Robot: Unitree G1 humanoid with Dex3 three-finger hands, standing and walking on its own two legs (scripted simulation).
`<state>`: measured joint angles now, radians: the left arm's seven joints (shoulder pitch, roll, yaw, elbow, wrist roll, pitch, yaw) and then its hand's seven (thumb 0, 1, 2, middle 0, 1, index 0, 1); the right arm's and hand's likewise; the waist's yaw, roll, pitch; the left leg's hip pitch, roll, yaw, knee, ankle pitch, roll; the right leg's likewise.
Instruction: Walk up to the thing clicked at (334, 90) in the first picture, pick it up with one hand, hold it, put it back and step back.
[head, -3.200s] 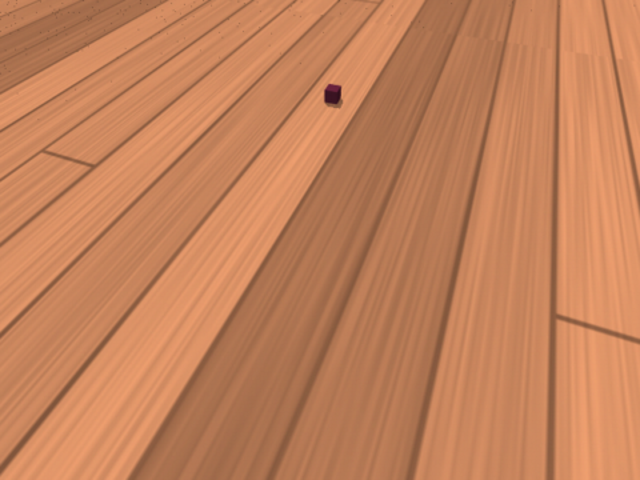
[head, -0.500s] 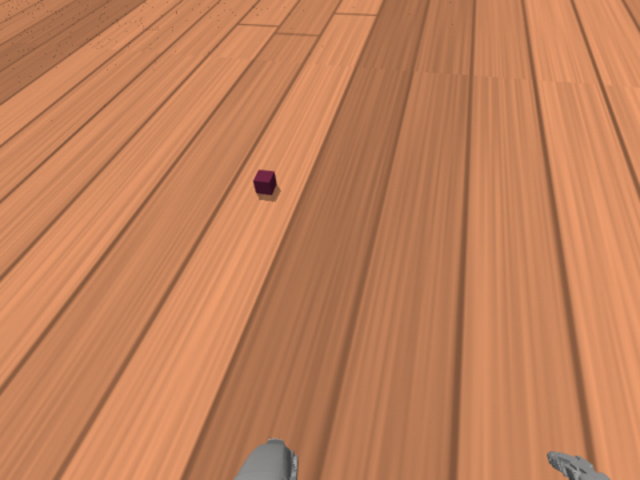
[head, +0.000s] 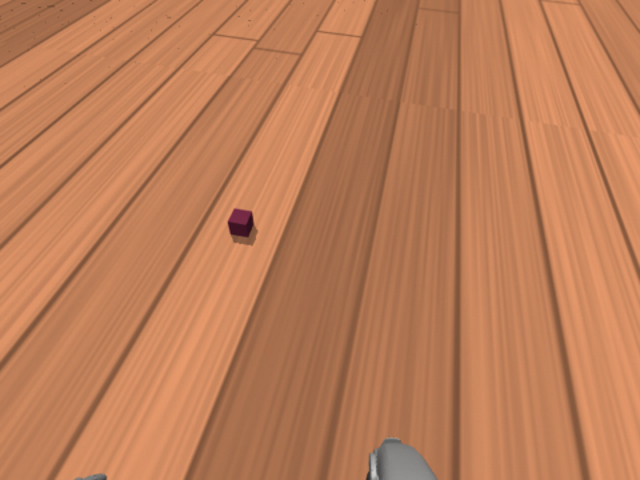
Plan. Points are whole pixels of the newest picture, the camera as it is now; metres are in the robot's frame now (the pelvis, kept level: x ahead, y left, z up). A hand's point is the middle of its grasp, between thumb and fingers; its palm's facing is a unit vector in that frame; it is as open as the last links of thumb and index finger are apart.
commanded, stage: walk up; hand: left
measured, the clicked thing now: (241, 222) +1.18 +0.29 -0.74
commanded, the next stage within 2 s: none
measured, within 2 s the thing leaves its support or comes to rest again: neither
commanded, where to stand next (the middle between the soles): +0.78 +0.06 m, yaw -1 degrees
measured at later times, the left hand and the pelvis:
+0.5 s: hand (150, 420) +0.23 +0.25 -0.13, palm faces +0.03 -0.92 -0.39, open 7.4 cm; pelvis +0.20 -0.03 +0.00, yaw +2 degrees
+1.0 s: hand (144, 303) +0.43 +0.31 -0.14, palm faces -0.06 -0.93 -0.35, open 7.4 cm; pelvis +0.37 +0.04 +0.00, yaw +0 degrees
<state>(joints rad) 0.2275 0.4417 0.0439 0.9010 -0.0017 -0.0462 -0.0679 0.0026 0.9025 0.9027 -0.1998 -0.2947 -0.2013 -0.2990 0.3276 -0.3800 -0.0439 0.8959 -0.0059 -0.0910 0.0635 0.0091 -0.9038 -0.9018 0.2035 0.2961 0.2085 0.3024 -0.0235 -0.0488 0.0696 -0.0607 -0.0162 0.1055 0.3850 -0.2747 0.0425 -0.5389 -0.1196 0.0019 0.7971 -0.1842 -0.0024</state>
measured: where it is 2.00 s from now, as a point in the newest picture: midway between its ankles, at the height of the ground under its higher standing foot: (296, 329)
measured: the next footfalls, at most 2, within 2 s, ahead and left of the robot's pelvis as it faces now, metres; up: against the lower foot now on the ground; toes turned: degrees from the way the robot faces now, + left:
right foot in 0.14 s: +0.23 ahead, -0.15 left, +0.00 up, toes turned -5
left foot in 0.60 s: +0.39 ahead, +0.14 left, +0.00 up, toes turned +7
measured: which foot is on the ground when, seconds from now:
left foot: down 0.00-0.16, up 0.18-0.58, down 0.60-1.00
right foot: up 0.00-0.12, down 0.14-0.64, up 0.66-1.00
